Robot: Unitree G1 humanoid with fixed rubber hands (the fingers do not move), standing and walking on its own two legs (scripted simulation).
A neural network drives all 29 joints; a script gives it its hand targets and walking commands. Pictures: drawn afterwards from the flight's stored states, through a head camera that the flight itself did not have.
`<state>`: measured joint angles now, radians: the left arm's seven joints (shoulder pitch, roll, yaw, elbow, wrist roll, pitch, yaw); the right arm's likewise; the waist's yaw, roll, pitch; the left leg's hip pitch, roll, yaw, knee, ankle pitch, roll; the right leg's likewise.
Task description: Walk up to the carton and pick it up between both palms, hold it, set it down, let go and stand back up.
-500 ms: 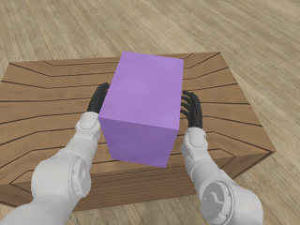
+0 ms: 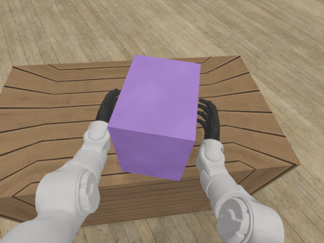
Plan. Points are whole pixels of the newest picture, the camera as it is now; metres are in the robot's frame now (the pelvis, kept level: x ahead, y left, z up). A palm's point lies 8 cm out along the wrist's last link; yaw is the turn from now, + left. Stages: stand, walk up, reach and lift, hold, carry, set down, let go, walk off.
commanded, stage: reach and lift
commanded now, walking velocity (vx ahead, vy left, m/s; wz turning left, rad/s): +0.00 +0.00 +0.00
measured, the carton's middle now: (158, 121) +0.45 +0.03 +0.00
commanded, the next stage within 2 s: none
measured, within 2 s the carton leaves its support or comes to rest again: leaves its support in 0.20 s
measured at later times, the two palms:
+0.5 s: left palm (109, 125) +0.39 +0.15 +0.06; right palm (218, 142) +0.36 -0.11 +0.04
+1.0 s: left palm (119, 112) +0.38 +0.12 +0.12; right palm (242, 130) +0.36 -0.15 +0.10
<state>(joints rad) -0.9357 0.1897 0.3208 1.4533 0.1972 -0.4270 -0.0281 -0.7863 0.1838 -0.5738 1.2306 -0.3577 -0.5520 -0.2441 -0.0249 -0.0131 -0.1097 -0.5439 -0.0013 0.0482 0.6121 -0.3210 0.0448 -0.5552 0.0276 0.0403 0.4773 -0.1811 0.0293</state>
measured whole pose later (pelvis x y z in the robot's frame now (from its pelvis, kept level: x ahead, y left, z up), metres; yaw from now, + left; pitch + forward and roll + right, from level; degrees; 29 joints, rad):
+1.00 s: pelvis -0.04 +0.00 +0.00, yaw +0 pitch +10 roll -2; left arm -0.91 0.03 0.20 1.21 0.11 -0.11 0.16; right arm -0.76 0.02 -0.31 1.03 -0.04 -0.10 -0.18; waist -0.03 0.02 -0.20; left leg -0.49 0.00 0.05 0.59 -0.27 0.04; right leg -0.49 0.03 0.04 0.43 -0.11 0.03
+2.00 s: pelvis -0.05 -0.02 +0.01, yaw +1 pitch -1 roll -1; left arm -0.81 -0.03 0.24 0.71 0.19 0.45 0.17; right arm -0.87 -0.05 -0.19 0.92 0.06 0.28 -0.14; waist -0.02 0.03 -0.13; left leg -0.24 0.00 0.05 0.49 -0.22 0.04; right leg -0.27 0.03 0.04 0.38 -0.10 0.01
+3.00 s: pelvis -0.03 -0.03 +0.02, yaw +1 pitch -3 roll -1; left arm -0.82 -0.03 0.29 0.54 0.28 0.58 0.10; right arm -0.84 -0.03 -0.13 0.79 0.10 0.31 -0.18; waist -0.04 0.01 -0.06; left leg -0.14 0.00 0.04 0.41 -0.22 0.03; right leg -0.17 0.03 0.04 0.33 -0.10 0.01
